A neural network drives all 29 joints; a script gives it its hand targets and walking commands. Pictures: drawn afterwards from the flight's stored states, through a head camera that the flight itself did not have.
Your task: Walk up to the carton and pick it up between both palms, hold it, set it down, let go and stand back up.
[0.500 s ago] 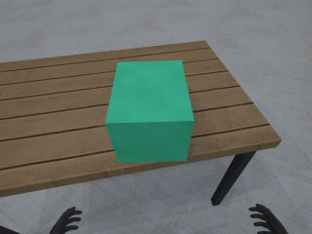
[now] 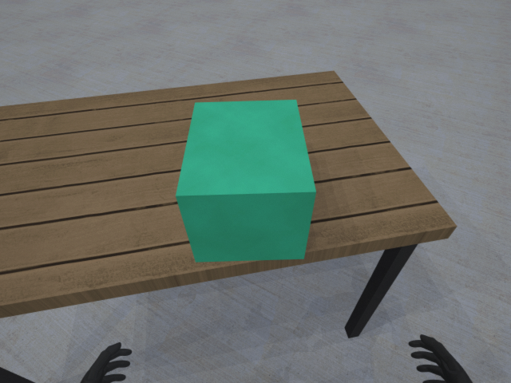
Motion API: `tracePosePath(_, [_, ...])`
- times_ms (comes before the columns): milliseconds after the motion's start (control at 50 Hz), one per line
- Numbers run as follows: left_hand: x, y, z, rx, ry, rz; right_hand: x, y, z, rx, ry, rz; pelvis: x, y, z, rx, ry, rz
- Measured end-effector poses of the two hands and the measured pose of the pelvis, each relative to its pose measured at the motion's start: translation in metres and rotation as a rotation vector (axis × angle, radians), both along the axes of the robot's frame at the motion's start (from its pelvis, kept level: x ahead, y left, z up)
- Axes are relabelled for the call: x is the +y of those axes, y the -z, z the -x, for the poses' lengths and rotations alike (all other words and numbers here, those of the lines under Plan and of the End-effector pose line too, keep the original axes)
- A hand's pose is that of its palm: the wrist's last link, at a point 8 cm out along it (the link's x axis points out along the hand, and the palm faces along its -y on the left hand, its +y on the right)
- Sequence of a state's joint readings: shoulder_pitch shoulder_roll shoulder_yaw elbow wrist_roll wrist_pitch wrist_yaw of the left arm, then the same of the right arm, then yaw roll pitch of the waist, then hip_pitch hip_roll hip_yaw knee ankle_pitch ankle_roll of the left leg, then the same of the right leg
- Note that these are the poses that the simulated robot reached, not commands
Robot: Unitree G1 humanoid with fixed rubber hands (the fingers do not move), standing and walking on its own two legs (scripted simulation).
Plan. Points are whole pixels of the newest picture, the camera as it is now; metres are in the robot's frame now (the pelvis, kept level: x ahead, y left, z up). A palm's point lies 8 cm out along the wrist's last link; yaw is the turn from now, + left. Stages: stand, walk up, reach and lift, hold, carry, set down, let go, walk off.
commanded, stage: stand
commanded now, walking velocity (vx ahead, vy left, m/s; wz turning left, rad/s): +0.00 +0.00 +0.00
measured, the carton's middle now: (247, 178) +0.48 +0.03 +0.05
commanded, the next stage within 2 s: walk up in 0.38 s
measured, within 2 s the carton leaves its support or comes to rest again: neither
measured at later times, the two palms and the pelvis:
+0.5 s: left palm out of the picture +0.12 +0.28 -0.07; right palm out of the picture +0.13 -0.28 -0.07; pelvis -0.01 +0.00 +0.00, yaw +0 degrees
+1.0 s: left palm out of the picture +0.10 +0.23 -0.07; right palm out of the picture +0.07 -0.39 -0.08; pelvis +0.00 -0.07 +0.01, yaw +0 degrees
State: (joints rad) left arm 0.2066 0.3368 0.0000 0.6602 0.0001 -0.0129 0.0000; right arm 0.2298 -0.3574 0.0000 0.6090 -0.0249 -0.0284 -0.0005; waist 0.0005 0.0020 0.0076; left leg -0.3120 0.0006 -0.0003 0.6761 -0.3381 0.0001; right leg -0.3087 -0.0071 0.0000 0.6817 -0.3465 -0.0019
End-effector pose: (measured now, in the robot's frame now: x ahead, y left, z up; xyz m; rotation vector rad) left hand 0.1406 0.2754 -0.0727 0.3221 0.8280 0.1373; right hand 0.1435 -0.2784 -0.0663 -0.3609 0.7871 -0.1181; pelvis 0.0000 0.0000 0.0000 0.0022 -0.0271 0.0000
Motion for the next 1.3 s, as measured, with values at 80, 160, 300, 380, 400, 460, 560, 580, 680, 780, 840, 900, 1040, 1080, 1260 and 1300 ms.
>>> tracePosePath(80, [0.0, 0.0, 0.002, -0.003, 0.0, 0.0, 0.0, -0.001, 0.0, -0.008, -0.001, 0.0, 0.0, 0.0, 0.002, -0.004, 0.0, 0.0])
tracePosePath(160, [0.001, -0.001, 0.005, -0.006, -0.001, -0.001, 0.0, -0.002, 0.003, -0.011, -0.001, 0.0, 0.0, 0.0, 0.005, -0.008, 0.0, 0.0])
tracePosePath(300, [0.001, 0.0, 0.011, -0.003, -0.003, -0.002, 0.0, 0.0, 0.011, -0.004, 0.004, 0.0, 0.0, 0.0, 0.01, -0.014, 0.0, 0.0])
tracePosePath(380, [0.002, 0.0, 0.013, -0.003, -0.004, -0.002, 0.0, 0.0, 0.013, -0.004, 0.004, -0.002, 0.0, 0.0, 0.011, -0.016, 0.0, 0.0])
tracePosePath(400, [0.002, 0.0, 0.013, -0.003, -0.004, -0.002, 0.0, 0.0, 0.014, -0.004, 0.005, -0.002, 0.0, 0.0, 0.011, -0.016, 0.0, 0.0])
tracePosePath(460, [0.002, 0.0, 0.014, -0.003, -0.004, -0.002, -0.001, 0.001, 0.015, -0.002, 0.005, 0.0, 0.0, 0.0, 0.012, -0.017, 0.0, 0.0])
tracePosePath(560, [0.002, 0.001, 0.017, 0.004, -0.006, -0.002, 0.0, 0.001, 0.016, 0.0, 0.006, -0.003, 0.0, 0.0, 0.013, -0.018, 0.0, 0.0])
tracePosePath(580, [0.002, 0.001, 0.017, 0.006, -0.005, -0.001, 0.0, 0.001, 0.017, 0.001, 0.006, -0.002, 0.0, 0.0, 0.013, -0.018, 0.0, 0.0])
tracePosePath(680, [0.003, 0.003, 0.02, 0.054, -0.003, -0.006, -0.021, 0.007, 0.045, 0.065, 0.026, 0.049, -0.006, 0.001, 0.013, -0.018, -0.004, -0.005])
tracePosePath(780, [-0.005, 0.004, 0.024, 0.09, -0.009, -0.037, -0.065, 0.014, 0.09, 0.196, 0.051, 0.12, -0.029, 0.004, 0.011, -0.017, -0.012, -0.03])
tracePosePath(840, [-0.018, 0.005, 0.028, 0.105, -0.008, -0.058, -0.091, 0.019, 0.101, 0.244, 0.059, 0.134, -0.047, 0.007, 0.008, -0.024, -0.009, -0.044])
tracePosePath(900, [-0.032, 0.002, 0.037, 0.13, -0.016, -0.056, -0.102, 0.018, 0.096, 0.245, 0.069, 0.126, -0.058, 0.003, 0.004, -0.035, -0.004, -0.054])
tracePosePath(1040, [-0.049, -0.007, 0.039, 0.137, -0.04, -0.041, -0.109, 0.009, 0.067, 0.209, 0.051, 0.106, -0.069, -0.008, -0.007, -0.043, 0.0, -0.061])
tracePosePath(1080, [-0.049, -0.007, 0.037, 0.134, -0.046, -0.04, -0.107, 0.008, 0.058, 0.201, 0.043, 0.106, -0.069, -0.009, -0.01, -0.04, 0.001, -0.059])
tracePosePath(1260, [-0.031, 0.017, 0.033, 0.142, -0.077, 0.003, -0.083, 0.006, 0.022, 0.167, 0.001, 0.136, -0.052, 0.003, -0.023, -0.034, -0.03, -0.011])
tracePosePath(1300, [-0.029, 0.023, 0.031, 0.155, -0.079, 0.013, -0.078, 0.004, 0.018, 0.156, 0.004, 0.138, -0.05, 0.004, -0.024, -0.045, -0.031, -0.009])
